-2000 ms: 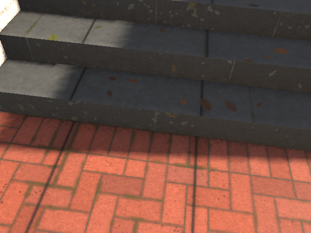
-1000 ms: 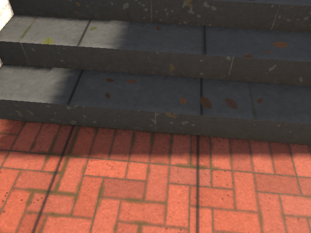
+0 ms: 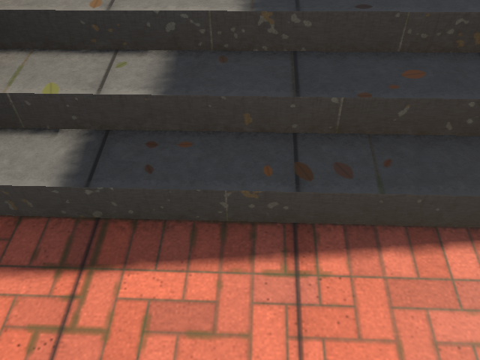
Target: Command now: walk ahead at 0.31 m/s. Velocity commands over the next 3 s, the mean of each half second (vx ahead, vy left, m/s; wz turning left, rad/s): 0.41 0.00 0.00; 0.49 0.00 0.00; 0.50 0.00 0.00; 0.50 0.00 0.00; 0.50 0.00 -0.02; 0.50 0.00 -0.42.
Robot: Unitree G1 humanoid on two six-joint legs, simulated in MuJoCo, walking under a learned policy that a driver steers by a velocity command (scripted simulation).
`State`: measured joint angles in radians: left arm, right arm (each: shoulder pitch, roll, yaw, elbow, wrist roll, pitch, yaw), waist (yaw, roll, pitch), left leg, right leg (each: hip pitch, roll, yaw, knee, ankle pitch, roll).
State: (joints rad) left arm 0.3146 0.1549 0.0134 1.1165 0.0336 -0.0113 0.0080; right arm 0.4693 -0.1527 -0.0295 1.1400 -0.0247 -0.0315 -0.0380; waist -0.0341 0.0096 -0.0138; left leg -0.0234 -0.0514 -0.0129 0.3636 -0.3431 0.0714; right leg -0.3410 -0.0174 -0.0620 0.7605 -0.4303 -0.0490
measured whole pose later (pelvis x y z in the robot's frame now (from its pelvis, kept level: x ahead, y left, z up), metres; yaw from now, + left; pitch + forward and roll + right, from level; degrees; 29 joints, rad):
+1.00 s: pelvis +0.51 -0.03 +0.01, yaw +0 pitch +0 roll +1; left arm 0.08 0.19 0.04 0.93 0.02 -0.04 -0.03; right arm 0.46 -0.16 -0.03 1.09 -0.01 -0.11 0.00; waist -0.05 -0.03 0.05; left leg 0.03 -0.10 0.09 0.18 -0.22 0.10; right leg -0.62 -0.10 -0.04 0.72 -0.03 -0.03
